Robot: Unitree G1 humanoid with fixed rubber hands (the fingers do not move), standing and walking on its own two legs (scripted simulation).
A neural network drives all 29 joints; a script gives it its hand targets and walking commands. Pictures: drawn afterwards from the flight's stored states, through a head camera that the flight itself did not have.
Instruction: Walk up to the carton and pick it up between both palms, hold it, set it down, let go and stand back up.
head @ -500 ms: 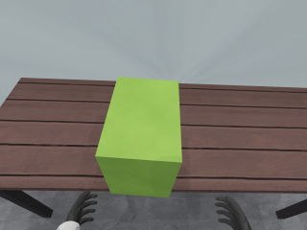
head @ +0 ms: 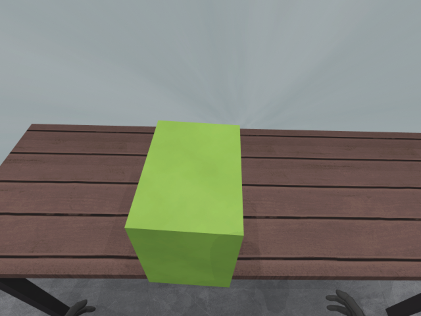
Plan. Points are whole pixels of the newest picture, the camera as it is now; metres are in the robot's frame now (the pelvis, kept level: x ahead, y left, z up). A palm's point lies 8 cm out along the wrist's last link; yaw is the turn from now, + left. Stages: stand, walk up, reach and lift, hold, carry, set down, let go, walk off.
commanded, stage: stand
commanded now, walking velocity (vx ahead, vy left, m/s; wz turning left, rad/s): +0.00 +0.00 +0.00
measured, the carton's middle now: (194, 204) +0.35 +0.04 -0.01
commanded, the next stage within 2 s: none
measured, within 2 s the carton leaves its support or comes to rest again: neither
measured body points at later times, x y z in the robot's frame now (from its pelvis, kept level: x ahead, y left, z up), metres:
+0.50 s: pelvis +0.00 +0.00 +0.00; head -0.02 +0.01 +0.45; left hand +0.11 +0.28 -0.11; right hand +0.12 -0.28 -0.10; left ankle -0.02 +0.11 -0.74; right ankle -0.01 -0.13 -0.74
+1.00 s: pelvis -0.02 +0.00 +0.00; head -0.04 +0.01 +0.45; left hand +0.09 +0.28 -0.12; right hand +0.09 -0.29 -0.11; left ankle -0.02 +0.11 -0.74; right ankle -0.01 -0.13 -0.74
